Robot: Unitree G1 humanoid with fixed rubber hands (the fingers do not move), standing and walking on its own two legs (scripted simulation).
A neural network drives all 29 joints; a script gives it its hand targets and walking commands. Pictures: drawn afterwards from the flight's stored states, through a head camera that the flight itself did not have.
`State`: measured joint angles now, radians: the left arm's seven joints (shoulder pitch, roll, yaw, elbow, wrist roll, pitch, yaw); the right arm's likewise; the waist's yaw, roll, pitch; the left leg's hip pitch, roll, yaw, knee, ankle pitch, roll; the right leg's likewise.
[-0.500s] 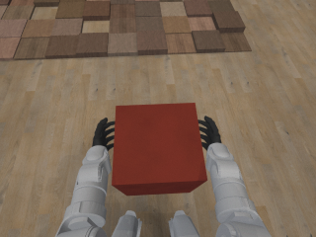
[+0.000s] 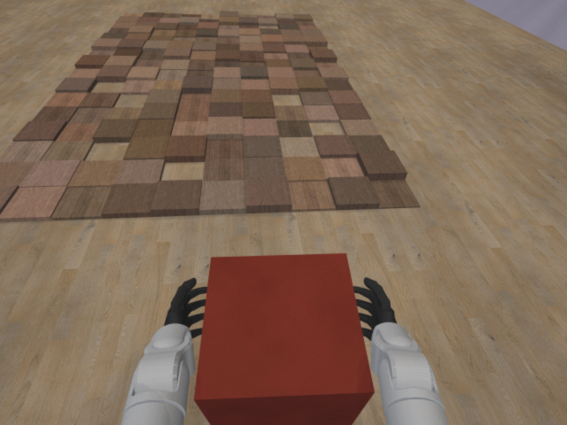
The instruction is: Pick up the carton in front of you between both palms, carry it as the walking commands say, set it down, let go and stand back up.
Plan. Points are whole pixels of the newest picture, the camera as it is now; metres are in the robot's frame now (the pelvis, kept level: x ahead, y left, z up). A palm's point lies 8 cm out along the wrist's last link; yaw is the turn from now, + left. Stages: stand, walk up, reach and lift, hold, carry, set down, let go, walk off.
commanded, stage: reach and lift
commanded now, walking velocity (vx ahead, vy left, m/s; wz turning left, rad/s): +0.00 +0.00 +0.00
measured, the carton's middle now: (281, 350) +0.30 +0.00 -0.07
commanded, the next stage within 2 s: hold in 1.06 s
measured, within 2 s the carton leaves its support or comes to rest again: neither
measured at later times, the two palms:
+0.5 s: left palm (174, 328) +0.28 +0.15 +0.04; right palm (391, 325) +0.28 -0.15 +0.04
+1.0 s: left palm (174, 319) +0.29 +0.15 +0.05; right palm (392, 319) +0.29 -0.15 +0.05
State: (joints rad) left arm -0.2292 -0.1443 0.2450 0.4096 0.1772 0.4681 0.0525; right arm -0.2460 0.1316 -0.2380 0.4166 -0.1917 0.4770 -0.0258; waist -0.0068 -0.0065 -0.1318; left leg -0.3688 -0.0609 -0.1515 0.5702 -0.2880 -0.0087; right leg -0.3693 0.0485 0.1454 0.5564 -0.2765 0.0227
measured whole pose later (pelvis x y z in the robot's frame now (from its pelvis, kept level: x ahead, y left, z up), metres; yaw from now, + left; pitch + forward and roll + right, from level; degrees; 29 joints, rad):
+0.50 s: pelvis -0.02 -0.01 +0.01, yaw +0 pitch -4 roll +0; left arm -0.33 -0.16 0.33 0.39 0.29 0.60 -0.01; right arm -0.35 0.17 -0.30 0.39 -0.29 0.62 0.00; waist -0.01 -0.01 0.00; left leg -0.18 -0.05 -0.15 0.48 -0.23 -0.02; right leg -0.19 0.05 0.14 0.48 -0.22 0.02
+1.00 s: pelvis +0.00 +0.00 +0.01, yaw +0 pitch -4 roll +0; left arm -0.24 -0.15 0.23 0.26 0.26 0.68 0.00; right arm -0.25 0.15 -0.20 0.26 -0.26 0.69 0.00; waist -0.01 -0.01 -0.01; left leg -0.08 -0.04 -0.14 0.37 -0.21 -0.01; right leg -0.09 0.04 0.14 0.37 -0.20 0.01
